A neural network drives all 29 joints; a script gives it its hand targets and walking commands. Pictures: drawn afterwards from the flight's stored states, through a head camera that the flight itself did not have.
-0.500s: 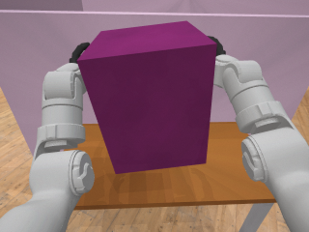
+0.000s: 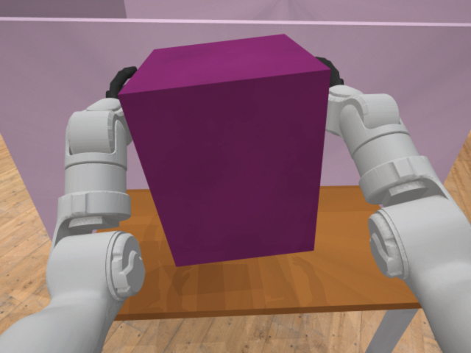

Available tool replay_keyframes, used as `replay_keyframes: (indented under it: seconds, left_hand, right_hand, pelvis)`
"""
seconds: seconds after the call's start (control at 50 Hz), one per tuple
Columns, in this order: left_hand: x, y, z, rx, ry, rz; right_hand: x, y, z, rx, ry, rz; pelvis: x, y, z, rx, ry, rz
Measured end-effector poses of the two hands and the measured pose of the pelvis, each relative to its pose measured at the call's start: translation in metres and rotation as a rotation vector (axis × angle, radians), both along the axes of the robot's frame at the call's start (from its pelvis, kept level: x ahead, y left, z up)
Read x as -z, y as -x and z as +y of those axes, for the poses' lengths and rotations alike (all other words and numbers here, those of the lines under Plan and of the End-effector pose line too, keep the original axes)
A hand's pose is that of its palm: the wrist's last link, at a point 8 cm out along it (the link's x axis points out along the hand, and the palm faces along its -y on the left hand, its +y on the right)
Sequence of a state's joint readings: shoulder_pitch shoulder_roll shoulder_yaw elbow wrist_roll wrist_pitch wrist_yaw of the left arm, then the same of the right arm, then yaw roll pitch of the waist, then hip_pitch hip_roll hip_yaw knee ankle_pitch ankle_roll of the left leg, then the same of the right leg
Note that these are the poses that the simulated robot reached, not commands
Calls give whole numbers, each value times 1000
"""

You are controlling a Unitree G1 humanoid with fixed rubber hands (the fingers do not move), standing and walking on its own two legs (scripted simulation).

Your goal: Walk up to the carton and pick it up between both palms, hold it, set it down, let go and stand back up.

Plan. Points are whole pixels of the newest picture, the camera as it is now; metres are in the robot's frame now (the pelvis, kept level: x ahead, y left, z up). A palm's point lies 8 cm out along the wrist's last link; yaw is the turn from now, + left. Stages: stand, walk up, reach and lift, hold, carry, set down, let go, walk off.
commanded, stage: hold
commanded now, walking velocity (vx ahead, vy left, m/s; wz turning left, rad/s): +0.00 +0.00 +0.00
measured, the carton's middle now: (231, 147) +0.38 +0.00 +0.26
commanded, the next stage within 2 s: none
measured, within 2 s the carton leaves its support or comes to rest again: neither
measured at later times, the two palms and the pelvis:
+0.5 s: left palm (117, 112) +0.37 +0.17 +0.32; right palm (328, 100) +0.37 -0.15 +0.34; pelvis +0.00 +0.00 +0.00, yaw +0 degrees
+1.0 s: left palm (118, 111) +0.37 +0.17 +0.32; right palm (329, 100) +0.37 -0.15 +0.34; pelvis +0.00 +0.00 +0.00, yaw +0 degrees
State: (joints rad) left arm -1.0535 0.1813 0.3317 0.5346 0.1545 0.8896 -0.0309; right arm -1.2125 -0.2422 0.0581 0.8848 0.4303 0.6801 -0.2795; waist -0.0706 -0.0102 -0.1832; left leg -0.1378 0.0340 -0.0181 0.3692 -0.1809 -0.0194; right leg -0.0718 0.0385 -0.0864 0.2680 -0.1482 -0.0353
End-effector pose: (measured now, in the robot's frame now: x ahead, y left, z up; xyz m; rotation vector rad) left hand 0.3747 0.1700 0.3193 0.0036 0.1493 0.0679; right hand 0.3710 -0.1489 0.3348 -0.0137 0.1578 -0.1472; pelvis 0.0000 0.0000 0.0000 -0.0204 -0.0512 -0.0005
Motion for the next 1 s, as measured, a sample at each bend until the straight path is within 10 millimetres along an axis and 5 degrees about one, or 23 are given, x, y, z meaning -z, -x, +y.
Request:
replay_keyframes:
  seconds: [1.0]
  left_hand:
    - [-4,0,2,-4,5,-3]
  right_hand:
    - [-3,0,2,-3,4,6]
  pelvis:
    - [0,1,-1,0,0,6]
